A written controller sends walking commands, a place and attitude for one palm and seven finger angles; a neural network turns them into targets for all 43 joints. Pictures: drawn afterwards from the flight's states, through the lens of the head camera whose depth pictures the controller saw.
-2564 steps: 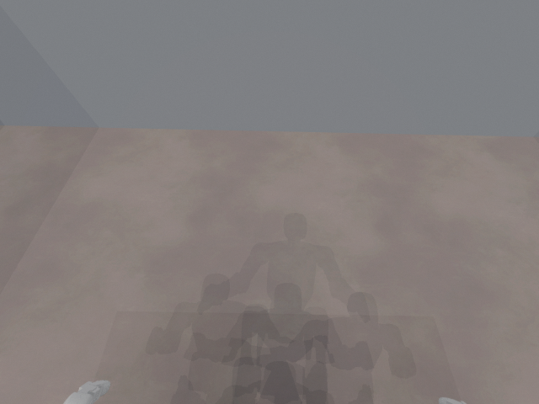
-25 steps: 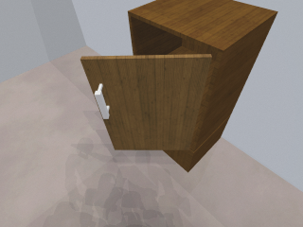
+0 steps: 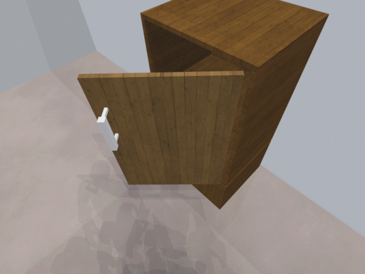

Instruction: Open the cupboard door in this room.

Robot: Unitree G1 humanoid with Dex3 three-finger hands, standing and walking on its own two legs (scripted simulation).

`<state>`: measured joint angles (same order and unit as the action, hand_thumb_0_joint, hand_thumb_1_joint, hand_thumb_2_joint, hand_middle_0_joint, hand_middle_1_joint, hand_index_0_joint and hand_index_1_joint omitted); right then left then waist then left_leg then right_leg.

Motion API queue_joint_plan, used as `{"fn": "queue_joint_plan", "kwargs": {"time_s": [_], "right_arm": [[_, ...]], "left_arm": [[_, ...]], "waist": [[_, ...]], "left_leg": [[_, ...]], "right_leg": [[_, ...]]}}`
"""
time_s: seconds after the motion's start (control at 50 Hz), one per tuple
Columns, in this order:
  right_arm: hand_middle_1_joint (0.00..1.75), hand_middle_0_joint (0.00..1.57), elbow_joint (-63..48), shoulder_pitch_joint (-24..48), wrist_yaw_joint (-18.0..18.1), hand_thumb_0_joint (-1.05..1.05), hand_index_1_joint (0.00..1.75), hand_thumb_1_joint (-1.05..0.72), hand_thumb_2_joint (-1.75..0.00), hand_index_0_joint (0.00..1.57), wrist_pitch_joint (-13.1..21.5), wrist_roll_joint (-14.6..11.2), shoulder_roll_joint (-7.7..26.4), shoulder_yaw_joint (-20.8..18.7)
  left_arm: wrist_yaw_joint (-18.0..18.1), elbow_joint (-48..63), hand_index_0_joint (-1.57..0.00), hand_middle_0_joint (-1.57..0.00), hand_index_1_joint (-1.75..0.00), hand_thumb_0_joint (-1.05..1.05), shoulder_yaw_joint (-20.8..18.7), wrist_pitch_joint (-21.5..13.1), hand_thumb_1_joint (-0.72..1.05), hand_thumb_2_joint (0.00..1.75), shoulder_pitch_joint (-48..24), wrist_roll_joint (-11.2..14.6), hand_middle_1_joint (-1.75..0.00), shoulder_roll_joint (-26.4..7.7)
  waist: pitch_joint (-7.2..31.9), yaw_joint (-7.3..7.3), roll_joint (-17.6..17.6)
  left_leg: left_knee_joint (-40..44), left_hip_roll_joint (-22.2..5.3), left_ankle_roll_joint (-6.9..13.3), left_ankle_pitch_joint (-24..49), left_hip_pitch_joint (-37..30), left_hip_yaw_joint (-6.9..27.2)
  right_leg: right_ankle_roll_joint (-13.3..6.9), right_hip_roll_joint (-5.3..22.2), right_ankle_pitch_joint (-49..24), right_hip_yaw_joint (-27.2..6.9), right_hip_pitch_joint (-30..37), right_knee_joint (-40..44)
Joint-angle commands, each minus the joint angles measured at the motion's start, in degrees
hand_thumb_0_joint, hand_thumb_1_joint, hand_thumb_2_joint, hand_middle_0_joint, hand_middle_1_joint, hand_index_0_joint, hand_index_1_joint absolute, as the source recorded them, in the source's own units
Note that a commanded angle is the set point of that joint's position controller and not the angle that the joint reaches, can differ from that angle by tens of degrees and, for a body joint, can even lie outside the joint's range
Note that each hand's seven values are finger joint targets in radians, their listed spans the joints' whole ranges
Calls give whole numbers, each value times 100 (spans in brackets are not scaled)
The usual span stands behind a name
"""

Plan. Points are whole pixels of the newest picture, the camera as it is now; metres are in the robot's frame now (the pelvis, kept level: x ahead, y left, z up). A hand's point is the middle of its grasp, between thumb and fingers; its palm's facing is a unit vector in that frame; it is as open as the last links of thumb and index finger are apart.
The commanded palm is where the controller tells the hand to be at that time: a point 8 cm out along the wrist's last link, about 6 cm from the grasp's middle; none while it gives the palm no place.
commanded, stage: come to a stop and stand still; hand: left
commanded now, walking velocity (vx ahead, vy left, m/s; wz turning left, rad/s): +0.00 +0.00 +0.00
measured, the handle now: (109, 129) +0.50 +0.26 -0.03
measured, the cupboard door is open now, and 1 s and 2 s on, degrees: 45 45 45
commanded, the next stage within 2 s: look again from close up in 0.52 s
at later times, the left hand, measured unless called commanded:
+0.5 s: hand out of the picture +0.03 +0.15 -0.17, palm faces +0.03 -0.97 -0.23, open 7.4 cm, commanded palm none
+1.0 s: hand out of the picture +0.02 +0.15 -0.17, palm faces +0.05 -0.98 -0.21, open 7.4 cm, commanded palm none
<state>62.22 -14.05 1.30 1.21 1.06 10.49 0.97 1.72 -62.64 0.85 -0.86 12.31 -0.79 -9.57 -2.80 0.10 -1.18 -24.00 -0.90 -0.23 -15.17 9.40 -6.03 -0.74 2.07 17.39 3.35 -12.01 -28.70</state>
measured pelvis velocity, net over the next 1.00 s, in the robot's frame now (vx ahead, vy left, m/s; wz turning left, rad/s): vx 0.02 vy -0.03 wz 0.02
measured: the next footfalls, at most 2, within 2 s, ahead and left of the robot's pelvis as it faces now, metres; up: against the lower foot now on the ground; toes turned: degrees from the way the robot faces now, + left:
none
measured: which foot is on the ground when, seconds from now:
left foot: down 0.00-1.00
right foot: down 0.00-1.00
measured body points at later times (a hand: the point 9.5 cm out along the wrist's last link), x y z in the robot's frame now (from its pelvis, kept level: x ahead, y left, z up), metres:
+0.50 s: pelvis +0.02 -0.03 +0.00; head +0.05 -0.04 +0.45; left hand +0.03 +0.20 -0.15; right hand +0.05 -0.26 -0.17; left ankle -0.03 +0.12 -0.74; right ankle -0.02 -0.10 -0.74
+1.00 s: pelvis +0.02 -0.03 +0.00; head +0.04 -0.03 +0.45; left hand +0.02 +0.20 -0.16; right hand +0.03 -0.25 -0.16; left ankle -0.03 +0.12 -0.74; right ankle -0.02 -0.10 -0.74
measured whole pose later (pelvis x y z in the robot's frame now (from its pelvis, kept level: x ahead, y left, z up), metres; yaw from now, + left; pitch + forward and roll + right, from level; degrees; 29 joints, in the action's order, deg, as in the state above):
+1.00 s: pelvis +0.02 -0.03 +0.00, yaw +1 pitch +0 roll +1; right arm 65.5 -14.1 2.3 0.8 1.0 8.7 0.7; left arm 1.9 -64.2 -0.1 -1.1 14.3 -0.6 -9.4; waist -2.7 0.8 0.3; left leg -22.1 -3.6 -2.8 -15.2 6.5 -4.1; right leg -3.0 -0.8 17.1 5.4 -7.5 -24.4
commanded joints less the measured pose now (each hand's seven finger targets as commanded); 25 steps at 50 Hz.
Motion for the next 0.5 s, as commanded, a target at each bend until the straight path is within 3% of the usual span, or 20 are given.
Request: {"fn": "queue_joint_plan", "kwargs": {"time_s": [0.0,0.26,0.48], "right_arm": [[30,20,-91,-309,29,0,30,-90,-90,20,74,-10,444,-102],[30,20,35,-262,79,0,30,-90,-90,20,19,-19,430,-125],[30,20,83,-248,104,0,30,-90,-90,20,3,-23,400,-120]], "left_arm": [[35,116,-20,-20,-30,0,-150,-87,90,90,311,-5,-30,-797],[65,77,-20,-20,-30,0,-188,-111,90,90,356,13,-30,-822],[56,56,-20,-20,-30,0,-207,-100,90,90,419,21,-30,-783]], "waist": [[237,17,157],[323,17,323],[260,15,185]], "left_leg": [[265,-545,149,1399,-120,506],[121,-531,29,1440,-230,372],[198,-558,2,1325,-275,363]], "right_leg": [[-165,535,-1903,-491,193,451],[-178,598,-3028,-515,501,515],[-167,548,-2739,-524,499,679]]}}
